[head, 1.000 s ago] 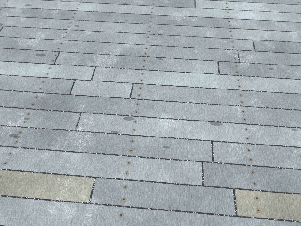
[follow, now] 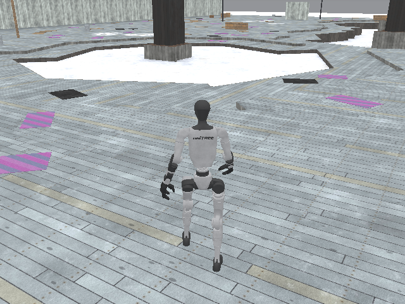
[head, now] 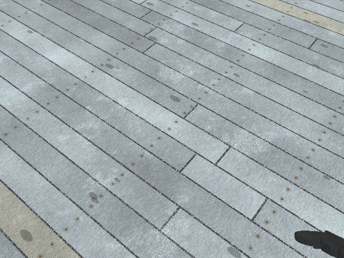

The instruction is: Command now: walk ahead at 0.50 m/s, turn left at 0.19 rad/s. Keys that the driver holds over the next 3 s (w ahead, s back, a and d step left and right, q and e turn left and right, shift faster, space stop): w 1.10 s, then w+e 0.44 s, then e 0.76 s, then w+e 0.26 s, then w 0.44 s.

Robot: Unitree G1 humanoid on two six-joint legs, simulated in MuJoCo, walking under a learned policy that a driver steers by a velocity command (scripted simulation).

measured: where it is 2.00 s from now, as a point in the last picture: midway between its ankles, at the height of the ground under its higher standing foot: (205, 127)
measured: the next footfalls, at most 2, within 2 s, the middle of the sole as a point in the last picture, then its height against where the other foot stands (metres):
left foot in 0.06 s outside the picture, level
right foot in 0.58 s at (228, 249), level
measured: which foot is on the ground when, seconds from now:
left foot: up 0.00-0.04, down 0.06-0.58, up 0.60-1.00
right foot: down 0.00-0.06, up 0.08-0.56, down 0.58-1.00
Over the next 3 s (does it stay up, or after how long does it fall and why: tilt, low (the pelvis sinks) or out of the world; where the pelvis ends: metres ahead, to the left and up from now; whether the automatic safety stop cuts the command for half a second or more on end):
stays up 1.18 -0.19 -0.01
